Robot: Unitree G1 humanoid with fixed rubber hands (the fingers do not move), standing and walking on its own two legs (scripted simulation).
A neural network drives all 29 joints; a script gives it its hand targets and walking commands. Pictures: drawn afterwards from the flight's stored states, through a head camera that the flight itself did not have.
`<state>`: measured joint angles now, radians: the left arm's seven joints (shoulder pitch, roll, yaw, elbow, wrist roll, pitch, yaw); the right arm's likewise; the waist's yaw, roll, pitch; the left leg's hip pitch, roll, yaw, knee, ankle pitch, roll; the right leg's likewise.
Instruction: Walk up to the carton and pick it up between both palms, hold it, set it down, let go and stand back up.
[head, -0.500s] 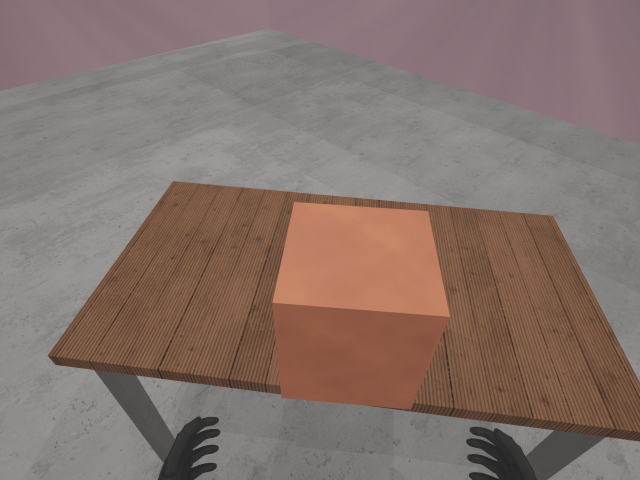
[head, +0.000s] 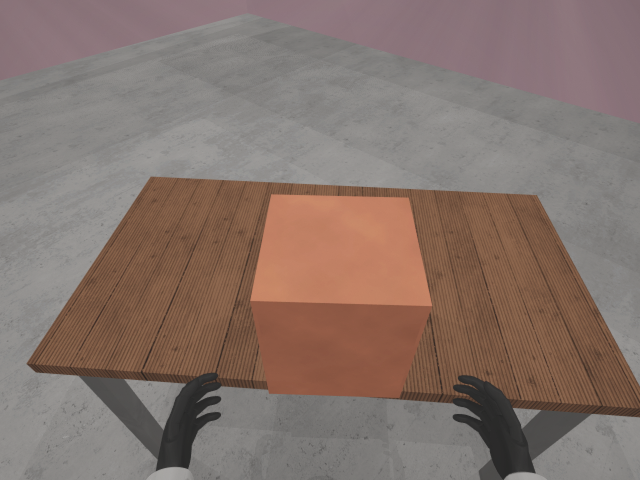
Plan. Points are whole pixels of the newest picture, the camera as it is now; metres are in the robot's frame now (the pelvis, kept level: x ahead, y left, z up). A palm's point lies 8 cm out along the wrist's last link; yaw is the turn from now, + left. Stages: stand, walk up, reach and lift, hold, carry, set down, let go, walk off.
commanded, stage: reach and lift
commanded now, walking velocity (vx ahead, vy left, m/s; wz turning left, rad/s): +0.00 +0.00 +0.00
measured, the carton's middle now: (336, 298) +0.40 -0.01 -0.01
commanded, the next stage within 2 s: none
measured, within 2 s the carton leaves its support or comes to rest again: neither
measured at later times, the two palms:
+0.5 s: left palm (190, 371) +0.26 +0.18 +0.01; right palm (516, 389) +0.24 -0.23 +0.01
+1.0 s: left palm (191, 302) +0.32 +0.18 +0.08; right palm (506, 297) +0.33 -0.22 +0.08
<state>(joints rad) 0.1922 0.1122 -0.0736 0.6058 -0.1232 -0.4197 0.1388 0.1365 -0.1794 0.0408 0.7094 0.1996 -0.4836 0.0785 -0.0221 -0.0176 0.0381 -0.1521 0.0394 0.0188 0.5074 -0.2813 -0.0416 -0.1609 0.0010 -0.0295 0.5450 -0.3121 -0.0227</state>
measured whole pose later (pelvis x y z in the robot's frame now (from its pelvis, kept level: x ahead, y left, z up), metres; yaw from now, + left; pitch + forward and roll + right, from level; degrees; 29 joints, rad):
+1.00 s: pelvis -0.01 +0.00 +0.01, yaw -3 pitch +3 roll +0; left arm -0.25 0.12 0.08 0.14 -0.12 0.38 0.12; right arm -0.36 -0.34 0.04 0.45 0.33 0.07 -0.02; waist 0.02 0.00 0.02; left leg -0.22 0.06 0.07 0.34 -0.17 -0.04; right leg -0.24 0.03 0.02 0.37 -0.17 -0.02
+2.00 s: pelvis -0.01 +0.00 +0.00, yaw +0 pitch +18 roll -1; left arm -0.59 0.14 0.06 0.95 -0.13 -0.17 0.12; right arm -0.67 -0.23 0.00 1.05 0.25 -0.21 -0.03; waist 0.03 0.02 -0.16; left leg -0.61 0.07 0.00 0.51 -0.21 -0.05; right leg -0.59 0.04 -0.04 0.47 -0.20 -0.03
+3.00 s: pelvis -0.04 -0.01 -0.04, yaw +0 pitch +23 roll +1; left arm -0.80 0.03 0.30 1.20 0.07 -0.43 0.13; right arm -0.84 -0.06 -0.29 1.16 -0.13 -0.34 -0.14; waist 0.01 0.02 -0.18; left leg -0.88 0.05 0.01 0.73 -0.26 -0.05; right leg -0.90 0.01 -0.03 0.78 -0.29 -0.04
